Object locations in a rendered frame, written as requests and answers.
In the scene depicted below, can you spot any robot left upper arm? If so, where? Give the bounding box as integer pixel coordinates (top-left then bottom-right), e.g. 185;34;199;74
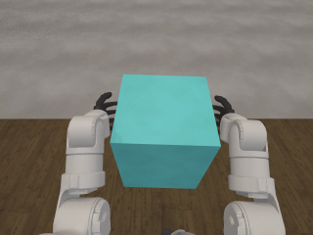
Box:
38;197;111;235

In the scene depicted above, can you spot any carton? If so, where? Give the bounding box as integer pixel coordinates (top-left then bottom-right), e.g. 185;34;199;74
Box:
110;74;221;189

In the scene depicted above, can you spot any robot right upper arm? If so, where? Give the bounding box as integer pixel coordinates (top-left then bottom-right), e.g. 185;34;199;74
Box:
223;201;286;235

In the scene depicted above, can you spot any robot left forearm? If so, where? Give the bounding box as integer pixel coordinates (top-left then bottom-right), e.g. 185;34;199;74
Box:
53;109;111;233

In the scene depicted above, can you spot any robot left hand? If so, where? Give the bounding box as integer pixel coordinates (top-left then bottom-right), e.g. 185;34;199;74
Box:
93;92;118;131

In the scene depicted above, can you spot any robot right hand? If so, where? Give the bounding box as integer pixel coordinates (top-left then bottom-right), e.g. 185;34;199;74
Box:
212;95;235;135

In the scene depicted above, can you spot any robot right forearm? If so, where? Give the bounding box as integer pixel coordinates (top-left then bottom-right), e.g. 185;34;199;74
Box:
219;113;286;235

